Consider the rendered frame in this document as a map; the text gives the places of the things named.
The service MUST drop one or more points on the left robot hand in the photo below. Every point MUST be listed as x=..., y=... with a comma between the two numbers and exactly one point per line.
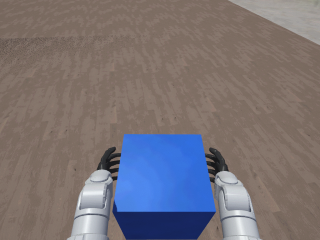
x=105, y=162

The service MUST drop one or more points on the right robot forearm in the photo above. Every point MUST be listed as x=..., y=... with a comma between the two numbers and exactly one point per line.
x=236, y=211

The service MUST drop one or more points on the right robot hand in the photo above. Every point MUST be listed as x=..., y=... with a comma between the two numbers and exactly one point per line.
x=219, y=163

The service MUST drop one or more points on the left robot forearm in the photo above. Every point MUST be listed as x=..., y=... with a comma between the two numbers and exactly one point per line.
x=92, y=212

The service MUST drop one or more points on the carton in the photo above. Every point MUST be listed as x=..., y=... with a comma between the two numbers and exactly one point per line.
x=163, y=189

